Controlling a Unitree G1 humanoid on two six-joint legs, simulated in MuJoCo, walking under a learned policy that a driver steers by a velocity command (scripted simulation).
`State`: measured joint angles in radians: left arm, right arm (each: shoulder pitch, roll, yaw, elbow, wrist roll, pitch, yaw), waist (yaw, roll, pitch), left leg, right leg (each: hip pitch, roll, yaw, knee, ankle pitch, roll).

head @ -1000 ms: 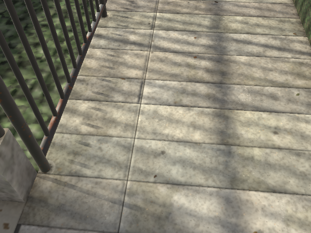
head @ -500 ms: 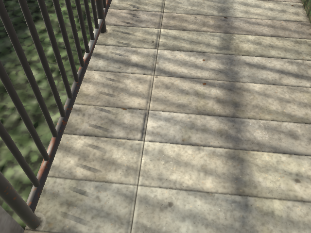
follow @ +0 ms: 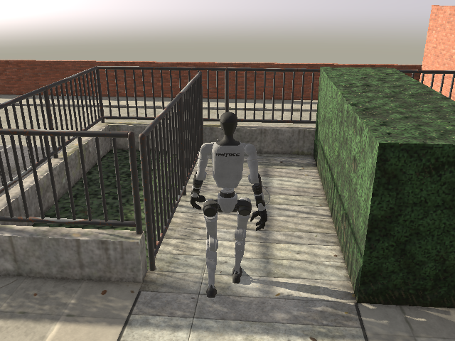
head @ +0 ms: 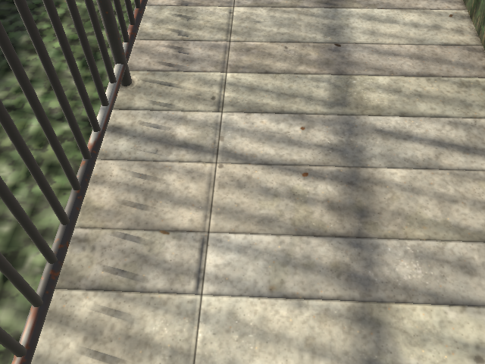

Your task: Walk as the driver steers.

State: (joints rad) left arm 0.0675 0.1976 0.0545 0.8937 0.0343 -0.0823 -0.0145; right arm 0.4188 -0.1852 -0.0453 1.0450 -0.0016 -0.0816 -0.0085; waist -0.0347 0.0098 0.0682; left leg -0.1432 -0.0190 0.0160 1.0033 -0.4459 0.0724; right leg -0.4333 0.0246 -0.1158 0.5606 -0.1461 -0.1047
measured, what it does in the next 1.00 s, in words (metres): walks ahead, turning right: left foot, then right foot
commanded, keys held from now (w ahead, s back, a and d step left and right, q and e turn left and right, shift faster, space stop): w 0.20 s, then w+e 0.36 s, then e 0.44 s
